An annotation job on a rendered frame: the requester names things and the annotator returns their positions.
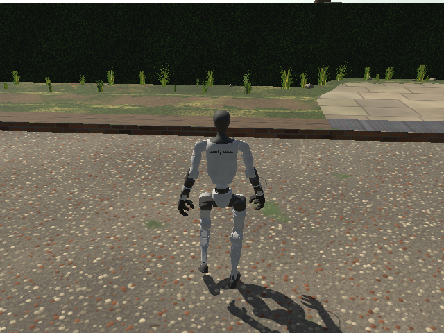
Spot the left robot forearm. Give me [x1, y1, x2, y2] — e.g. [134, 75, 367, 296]
[180, 168, 195, 201]

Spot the robot left upper arm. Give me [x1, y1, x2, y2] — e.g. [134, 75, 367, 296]
[188, 140, 207, 179]

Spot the robot left shin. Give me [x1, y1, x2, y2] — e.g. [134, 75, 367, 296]
[200, 218, 210, 265]

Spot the robot right hand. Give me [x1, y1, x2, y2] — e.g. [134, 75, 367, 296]
[249, 194, 265, 210]

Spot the robot left hand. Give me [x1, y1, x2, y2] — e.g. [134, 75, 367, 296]
[178, 199, 194, 216]

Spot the robot right upper arm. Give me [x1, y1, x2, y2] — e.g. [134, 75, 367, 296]
[236, 140, 256, 178]

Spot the right robot forearm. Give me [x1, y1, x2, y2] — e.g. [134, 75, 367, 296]
[249, 167, 264, 196]

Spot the robot right foot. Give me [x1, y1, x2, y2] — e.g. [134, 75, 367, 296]
[228, 271, 240, 289]

